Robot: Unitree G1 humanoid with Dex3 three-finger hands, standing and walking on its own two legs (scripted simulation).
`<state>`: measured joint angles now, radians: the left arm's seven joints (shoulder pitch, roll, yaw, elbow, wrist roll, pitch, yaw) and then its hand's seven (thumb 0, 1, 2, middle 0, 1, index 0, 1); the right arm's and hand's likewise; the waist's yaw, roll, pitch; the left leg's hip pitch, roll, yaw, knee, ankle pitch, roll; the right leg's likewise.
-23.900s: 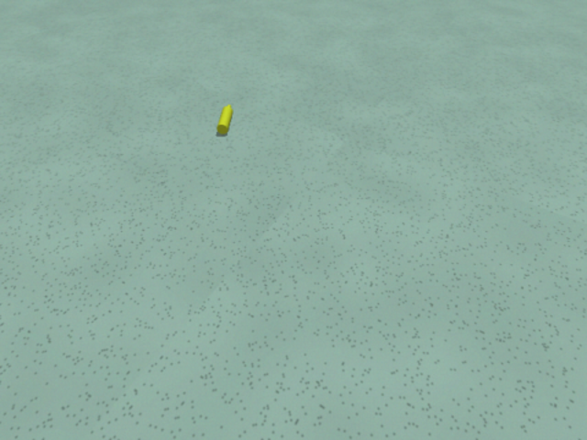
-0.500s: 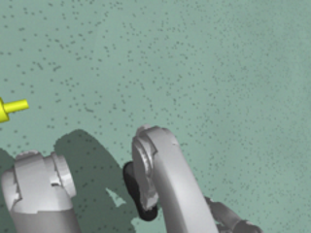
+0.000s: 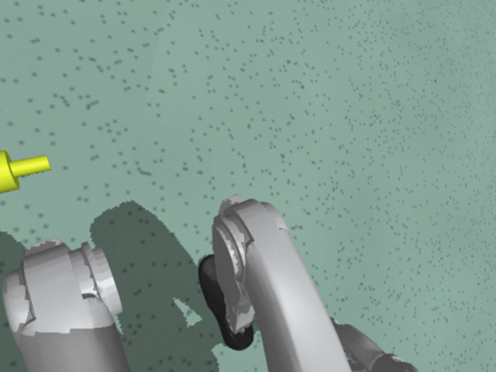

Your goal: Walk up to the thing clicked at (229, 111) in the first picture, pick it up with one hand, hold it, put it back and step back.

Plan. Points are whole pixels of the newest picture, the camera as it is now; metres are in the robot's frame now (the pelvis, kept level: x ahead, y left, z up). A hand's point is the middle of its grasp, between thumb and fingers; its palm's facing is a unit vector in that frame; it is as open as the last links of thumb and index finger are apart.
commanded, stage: close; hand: left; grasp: from above
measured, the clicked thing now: out of the picture +0.42 +0.32 -0.27
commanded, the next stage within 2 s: settle in 0.48 s
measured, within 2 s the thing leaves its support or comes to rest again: leaves its support in 0.88 s
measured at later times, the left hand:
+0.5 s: hand out of the picture +0.39 +0.34 -0.25, palm faces -0.43 -0.14 -0.89, open 9.3 cm
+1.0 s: hand out of the picture +0.41 +0.35 -0.22, palm faces -0.38 -0.14 -0.92, open 9.2 cm
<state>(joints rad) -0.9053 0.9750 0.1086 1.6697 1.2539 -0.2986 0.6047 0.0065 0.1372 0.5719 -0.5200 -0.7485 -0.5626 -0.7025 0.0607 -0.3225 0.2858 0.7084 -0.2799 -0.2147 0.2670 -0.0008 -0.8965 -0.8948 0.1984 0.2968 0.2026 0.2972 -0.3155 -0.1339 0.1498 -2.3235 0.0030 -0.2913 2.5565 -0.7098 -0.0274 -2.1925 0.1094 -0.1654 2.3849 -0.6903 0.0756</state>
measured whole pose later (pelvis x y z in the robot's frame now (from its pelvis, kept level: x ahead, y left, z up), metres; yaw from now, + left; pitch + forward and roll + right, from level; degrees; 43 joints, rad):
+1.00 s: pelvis +0.00 +0.00 +0.00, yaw +0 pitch +28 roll -14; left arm -0.85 0.89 0.14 1.48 1.26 -0.23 0.57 0.02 0.11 0.39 -0.74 -0.51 -0.78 -0.48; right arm 0.11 -0.32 0.21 0.72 -0.25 -0.22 0.27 0.00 -0.91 -0.90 0.20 0.30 0.20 0.30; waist -0.29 -0.10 0.07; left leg -2.35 0.00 -0.27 2.54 -0.70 -0.02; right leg -2.22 0.10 -0.15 2.38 -0.69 0.06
